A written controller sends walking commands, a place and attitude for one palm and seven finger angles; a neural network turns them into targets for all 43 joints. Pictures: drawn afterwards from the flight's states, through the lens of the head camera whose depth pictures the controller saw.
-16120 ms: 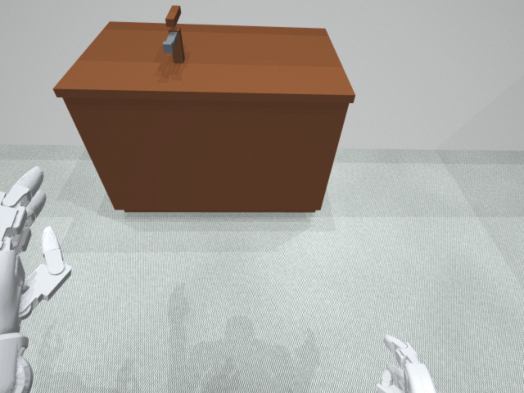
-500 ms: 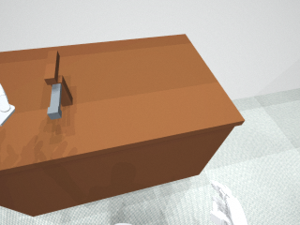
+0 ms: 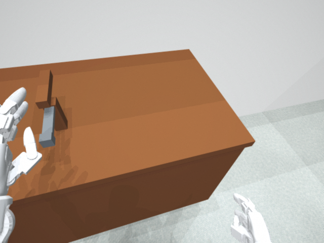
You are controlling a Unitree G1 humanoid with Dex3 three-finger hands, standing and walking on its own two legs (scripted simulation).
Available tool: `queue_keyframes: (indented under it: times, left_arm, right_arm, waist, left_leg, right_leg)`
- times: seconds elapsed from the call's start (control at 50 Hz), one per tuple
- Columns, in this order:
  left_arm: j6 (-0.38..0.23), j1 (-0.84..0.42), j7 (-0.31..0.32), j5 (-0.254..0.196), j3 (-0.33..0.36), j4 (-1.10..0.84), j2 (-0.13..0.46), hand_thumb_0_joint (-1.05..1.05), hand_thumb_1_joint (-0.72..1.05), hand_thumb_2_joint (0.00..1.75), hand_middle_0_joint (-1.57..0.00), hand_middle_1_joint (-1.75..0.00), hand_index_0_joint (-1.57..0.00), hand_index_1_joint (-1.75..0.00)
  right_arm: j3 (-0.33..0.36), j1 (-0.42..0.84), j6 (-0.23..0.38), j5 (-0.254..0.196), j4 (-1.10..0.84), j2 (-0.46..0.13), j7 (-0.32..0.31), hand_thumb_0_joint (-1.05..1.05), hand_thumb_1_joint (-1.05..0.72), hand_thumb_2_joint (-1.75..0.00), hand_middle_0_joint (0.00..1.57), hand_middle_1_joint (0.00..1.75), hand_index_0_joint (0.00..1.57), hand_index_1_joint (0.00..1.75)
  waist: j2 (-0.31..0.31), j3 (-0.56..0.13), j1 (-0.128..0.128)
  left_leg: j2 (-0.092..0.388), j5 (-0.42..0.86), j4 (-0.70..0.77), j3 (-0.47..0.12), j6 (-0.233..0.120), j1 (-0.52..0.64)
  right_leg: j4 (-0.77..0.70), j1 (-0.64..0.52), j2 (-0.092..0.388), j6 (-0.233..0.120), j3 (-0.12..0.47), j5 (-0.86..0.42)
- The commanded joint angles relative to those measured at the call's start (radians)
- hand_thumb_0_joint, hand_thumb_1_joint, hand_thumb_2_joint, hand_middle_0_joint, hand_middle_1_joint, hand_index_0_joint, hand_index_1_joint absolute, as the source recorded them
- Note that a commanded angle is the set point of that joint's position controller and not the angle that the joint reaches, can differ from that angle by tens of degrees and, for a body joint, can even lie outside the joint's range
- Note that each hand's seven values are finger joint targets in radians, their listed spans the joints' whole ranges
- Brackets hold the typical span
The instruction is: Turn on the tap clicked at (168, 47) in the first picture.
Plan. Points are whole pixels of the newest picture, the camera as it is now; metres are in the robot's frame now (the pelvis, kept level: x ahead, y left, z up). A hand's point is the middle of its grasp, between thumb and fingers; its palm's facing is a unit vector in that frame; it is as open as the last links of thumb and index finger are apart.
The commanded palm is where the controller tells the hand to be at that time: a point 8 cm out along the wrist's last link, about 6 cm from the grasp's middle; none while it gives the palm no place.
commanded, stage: come to a stop and stand still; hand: left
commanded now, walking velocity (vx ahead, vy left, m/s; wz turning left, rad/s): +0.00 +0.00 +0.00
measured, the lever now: (47, 139) +0.33 +0.33 +0.04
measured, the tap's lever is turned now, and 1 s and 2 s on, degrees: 0 0 0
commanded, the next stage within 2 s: look again from close up in 0.18 s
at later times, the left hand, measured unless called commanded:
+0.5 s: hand (30, 162) +0.21 +0.26 +0.16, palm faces +0.38 -0.85 -0.36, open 7.4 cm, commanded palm +0.15 +0.29 +0.17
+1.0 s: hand (42, 187) +0.18 +0.23 +0.13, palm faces +0.37 -0.86 -0.36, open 7.4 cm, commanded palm +0.14 +0.28 +0.16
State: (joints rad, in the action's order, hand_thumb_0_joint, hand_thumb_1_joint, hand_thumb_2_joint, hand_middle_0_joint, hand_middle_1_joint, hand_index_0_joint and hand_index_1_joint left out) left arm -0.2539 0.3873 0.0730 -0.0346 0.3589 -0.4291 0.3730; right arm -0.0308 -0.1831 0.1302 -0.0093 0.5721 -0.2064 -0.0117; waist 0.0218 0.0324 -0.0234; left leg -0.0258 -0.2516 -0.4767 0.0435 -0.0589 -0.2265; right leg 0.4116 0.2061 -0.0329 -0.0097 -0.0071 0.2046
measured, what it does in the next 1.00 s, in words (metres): stands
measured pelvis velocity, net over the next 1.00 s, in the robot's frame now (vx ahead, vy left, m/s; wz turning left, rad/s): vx -0.03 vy -0.02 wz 0.05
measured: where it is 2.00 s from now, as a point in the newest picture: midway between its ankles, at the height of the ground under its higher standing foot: outside the picture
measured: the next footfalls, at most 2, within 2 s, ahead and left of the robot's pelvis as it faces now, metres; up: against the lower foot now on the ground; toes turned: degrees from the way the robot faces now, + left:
none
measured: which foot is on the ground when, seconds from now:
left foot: down 0.00-1.00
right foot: down 0.00-1.00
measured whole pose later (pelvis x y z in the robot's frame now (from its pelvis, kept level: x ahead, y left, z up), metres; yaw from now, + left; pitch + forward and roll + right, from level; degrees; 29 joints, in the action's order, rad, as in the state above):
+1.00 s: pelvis -0.03 -0.02 -0.02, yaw +3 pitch -1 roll +0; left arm -0.06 0.38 0.03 -0.08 0.32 -0.39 0.36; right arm -0.05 -0.15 0.15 0.01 0.61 -0.23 -0.01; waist 0.00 -0.01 -0.04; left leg -0.05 -0.27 -0.61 0.01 -0.04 -0.33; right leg 0.63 0.33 -0.03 -0.04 -0.02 0.29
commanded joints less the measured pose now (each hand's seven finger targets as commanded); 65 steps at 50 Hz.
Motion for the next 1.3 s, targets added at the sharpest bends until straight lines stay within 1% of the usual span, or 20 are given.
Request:
queue_keyframes:
  times: [0.0, 0.16, 0.32, 0.64, 0.66, 0.68, 0.7, 0.72, 0.74, 0.76, 0.78, 0.84, 0.86, 0.92, 0.96, 0.98, 1.06, 1.14, 1.2, 1.28]
  left_arm:
    - [-0.038, -0.073, 0.02, -0.015, 0.095, -0.201, 0.162, 0.0, 0.9, 0.9, -0.2, -0.3, -0.2, -0.3]
    - [-0.018, -0.09, 0.027, -0.013, 0.103, -0.245, 0.184, 0.0, 0.9, 0.9, -0.2, -0.3, -0.2, -0.3]
    - [-0.016, -0.107, 0.027, -0.012, 0.059, -0.203, 0.147, 0.0, 0.9, 0.9, -0.2, -0.3, -0.2, -0.3]
    - [-0.032, -0.053, 0.03, -0.011, 0.086, -0.21, 0.168, 0.0, 0.9, 0.9, -0.2, -0.3, -0.2, -0.3]
    - [-0.182, -1.003, 0.055, 0.039, 0.317, -0.625, 0.91, 0.0, 0.9, 0.9, -0.2, -0.3, -0.2, -0.3]
    - [0.024, -0.624, 0.003, 0.147, 0.315, 0.001, 0.443, 0.0, 0.9, 0.9, -0.2, -0.3, -0.2, -0.3]
    - [0.101, -0.332, -0.031, -0.035, 0.089, 0.044, 0.211, 0.0, 0.9, 0.9, -0.2, -0.3, -0.2, -0.3]
    - [0.152, -0.299, -0.078, -0.085, 0.161, -0.034, 0.207, 0.0, 0.9, 0.9, -0.2, -0.3, -0.2, -0.3]
    - [0.215, -0.226, -0.111, -0.127, 0.105, -0.032, 0.172, 0.0, 0.9, 0.9, -0.2, -0.3, -0.2, -0.3]
    - [0.266, -0.144, -0.132, -0.149, 0.003, 0.016, 0.032, 0.0, 0.9, 0.9, -0.2, -0.3, -0.2, -0.3]
    - [0.291, -0.102, -0.14, -0.134, 0.014, -0.032, 0.068, 0.0, 0.9, 0.9, -0.2, -0.3, -0.2, -0.3]
    - [0.276, -0.088, -0.099, -0.062, 0.044, -0.118, 0.146, 0.0, 0.9, 0.9, -0.2, -0.3, -0.2, -0.3]
    - [0.237, -0.122, -0.067, -0.055, 0.106, -0.19, 0.215, 0.0, 0.9, 0.9, -0.2, -0.3, -0.2, -0.3]
    - [0.09, -0.192, 0.011, -0.051, 0.136, -0.234, 0.205, 0.0, 0.9, 0.9, -0.2, -0.3, -0.2, -0.3]
    - [0.029, -0.296, 0.06, -0.043, 0.198, -0.24, 0.292, 0.0, 0.9, 0.9, -0.2, -0.3, -0.2, -0.3]
    - [0.014, -0.341, 0.073, -0.039, 0.163, -0.222, 0.257, 0.0, 0.9, 0.9, -0.2, -0.3, -0.2, -0.3]
    - [0.064, -0.347, 0.039, -0.048, 0.066, -0.069, 0.2, 0.0, 0.9, 0.9, -0.2, -0.3, -0.2, -0.3]
    - [0.17, -0.365, -0.017, -0.072, 0.012, -0.049, 0.211, 0.0, 0.9, 0.9, -0.2, -0.3, -0.2, -0.3]
    - [0.187, -0.309, -0.021, -0.096, 0.055, -0.068, 0.227, 0.0, 0.9, 0.9, -0.2, -0.3, -0.2, -0.3]
    - [0.148, -0.198, -0.002, -0.133, 0.138, -0.103, 0.232, 0.0, 0.9, 0.9, -0.2, -0.3, -0.2, -0.3]
  right_arm:
    - [0.045, 0.07, 0.03, -0.005, -0.159, -0.111, -0.017, 0.0, -0.9, -0.9, 0.2, 0.3, 0.2, 0.3]
    - [0.037, 0.086, 0.024, -0.002, -0.163, -0.108, -0.022, 0.0, -0.9, -0.9, 0.2, 0.3, 0.2, 0.3]
    - [0.038, 0.076, 0.017, 0.001, -0.163, -0.111, -0.026, 0.0, -0.9, -0.9, 0.2, 0.3, 0.2, 0.3]
    - [0.05, 0.065, 0.029, -0.002, -0.157, -0.118, -0.031, 0.0, -0.9, -0.9, 0.2, 0.3, 0.2, 0.3]
    - [-0.133, -0.107, 0.013, -0.069, -0.296, -0.194, -0.097, 0.0, -0.9, -0.9, 0.2, 0.3, 0.2, 0.3]
    - [0.058, 0.038, 0.043, 0.057, -0.092, -0.124, -0.074, 0.0, -0.9, -0.9, 0.2, 0.3, 0.2, 0.3]
    - [0.054, 0.027, 0.058, 0.028, -0.136, -0.151, -0.017, 0.0, -0.9, -0.9, 0.2, 0.3, 0.2, 0.3]
    - [0.079, 0.022, 0.075, 0.031, -0.103, -0.221, -0.013, 0.0, -0.9, -0.9, 0.2, 0.3, 0.2, 0.3]
    - [0.064, 0.067, 0.075, 0.011, -0.104, -0.2, -0.017, 0.0, -0.9, -0.9, 0.2, 0.3, 0.2, 0.3]
    - [0.037, 0.117, 0.076, -0.015, -0.103, -0.17, -0.001, 0.0, -0.9, -0.9, 0.2, 0.3, 0.2, 0.3]
    - [0.043, 0.12, 0.074, -0.017, -0.099, -0.191, 0.005, 0.0, -0.9, -0.9, 0.2, 0.3, 0.2, 0.3]
    - [0.039, 0.167, 0.054, -0.008, -0.132, -0.184, 0.005, 0.0, -0.9, -0.9, 0.2, 0.3, 0.2, 0.3]
    - [0.034, 0.181, 0.051, -0.009, -0.133, -0.176, 0.003, 0.0, -0.9, -0.9, 0.2, 0.3, 0.2, 0.3]
    - [0.031, 0.191, 0.063, 0.018, -0.129, -0.142, -0.013, 0.0, -0.9, -0.9, 0.2, 0.3, 0.2, 0.3]
    - [0.029, 0.179, 0.07, 0.018, -0.101, -0.137, -0.026, 0.0, -0.9, -0.9, 0.2, 0.3, 0.2, 0.3]
    - [0.027, 0.179, 0.077, 0.021, -0.104, -0.127, -0.03, 0.0, -0.9, -0.9, 0.2, 0.3, 0.2, 0.3]
    - [0.014, 0.179, 0.089, 0.003, -0.079, -0.142, -0.053, 0.0, -0.9, -0.9, 0.2, 0.3, 0.2, 0.3]
    - [0.016, 0.192, 0.097, -0.005, -0.083, -0.148, -0.085, 0.0, -0.9, -0.9, 0.2, 0.3, 0.2, 0.3]
    - [0.021, 0.191, 0.106, -0.01, -0.08, -0.136, -0.089, 0.0, -0.9, -0.9, 0.2, 0.3, 0.2, 0.3]
    - [0.032, 0.175, 0.116, -0.008, -0.07, -0.126, -0.079, 0.0, -0.9, -0.9, 0.2, 0.3, 0.2, 0.3]
  waist:
    - [-0.086, -0.165, -0.007]
    - [-0.116, -0.187, -0.009]
    - [-0.091, -0.14, -0.004]
    - [-0.095, -0.14, -0.004]
    - [-0.375, -0.009, 0.09]
    - [-0.253, -0.238, -0.054]
    - [-0.195, -0.25, -0.018]
    - [-0.153, -0.354, -0.047]
    - [-0.126, -0.316, -0.061]
    - [-0.103, -0.231, -0.05]
    - [-0.081, -0.186, -0.064]
    - [-0.003, -0.119, -0.043]
    - [-0.031, -0.132, -0.045]
    - [-0.032, -0.152, -0.03]
    - [-0.12, -0.136, -0.03]
    - [-0.163, -0.163, -0.026]
    - [-0.142, -0.111, 0.0]
    - [-0.083, -0.112, -0.015]
    - [-0.051, -0.119, -0.039]
    - [-0.011, -0.155, -0.057]
  left_leg:
    - [0.101, 0.296, 0.09, -0.101, 0.053, 0.069]
    - [0.104, 0.345, 0.093, -0.102, 0.069, 0.094]
    - [0.105, 0.12, 0.154, -0.121, 0.059, 0.029]
    - [0.109, 0.093, 0.164, -0.134, 0.054, 0.01]
    - [0.076, -0.085, 0.132, -0.167, 0.013, -0.356]
    - [0.07, 0.231, 0.094, -0.119, 0.099, 0.063]
    - [0.074, 0.535, 0.078, -0.138, 0.155, 0.206]
    - [0.084, 0.585, 0.035, -0.122, 0.138, 0.307]
    - [0.071, 0.55, 0.034, -0.109, 0.124, 0.276]
    - [0.072, 0.484, 0.049, -0.112, 0.13, 0.234]
    - [0.07, 0.386, 0.056, -0.112, 0.115, 0.168]
    - [0.047, 0.111, 0.056, -0.109, 0.077, 0.024]
    - [0.04, 0.058, 0.049, -0.104, 0.074, 0.008]
    - [0.027, -0.079, 0.004, -0.109, 0.054, -0.036]
    - [0.02, -0.226, -0.009, -0.107, 0.045, -0.074]
    - [0.011, -0.248, -0.023, -0.103, 0.042, -0.076]
    - [0.002, -0.282, -0.074, -0.092, 0.031, -0.119]
    - [-0.001, -0.196, -0.131, -0.076, 0.029, -0.149]
    - [0.017, -0.139, -0.166, -0.083, 0.042, -0.174]
    - [0.039, -0.066, -0.186, -0.104, 0.051, -0.203]
  right_leg:
    - [-0.021, -0.064, 0.074, -0.015, 0.049, -0.235]
    - [-0.025, -0.078, 0.074, -0.017, 0.043, -0.258]
    - [-0.065, -0.084, 0.077, -0.018, 0.052, -0.155]
    - [-0.067, -0.106, 0.08, -0.016, 0.049, -0.138]
    - [0.116, -0.174, -0.012, 0.057, 0.039, 0.085]
    - [0.105, -0.072, 0.001, -0.051, -0.018, -0.037]
    - [0.079, 0.053, -0.023, -0.052, -0.092, -0.064]
    - [0.074, 0.097, -0.016, -0.026, -0.064, -0.101]
    - [0.082, 0.087, -0.007, -0.024, -0.076, -0.099]
    - [0.096, 0.112, -0.015, -0.02, -0.092, -0.072]
    - [0.092, 0.107, -0.006, -0.019, -0.104, -0.091]
    - [0.108, 0.117, -0.01, -0.021, -0.103, -0.025]
    - [0.117, 0.117, -0.015, -0.022, -0.092, 0.003]
    - [0.142, 0.181, -0.015, -0.013, -0.077, 0.116]
    - [0.138, 0.214, -0.004, -0.009, -0.049, 0.206]
    - [0.137, 0.208, 0.005, -0.012, -0.04, 0.226]
    - [0.102, 0.239, 0.026, -0.01, -0.011, 0.294]
    - [0.01, 0.19, 0.072, -0.004, 0.082, 0.423]
    - [-0.023, 0.145, 0.11, 0.005, 0.155, 0.447]
    - [0.008, 0.074, 0.147, 0.033, 0.188, 0.239]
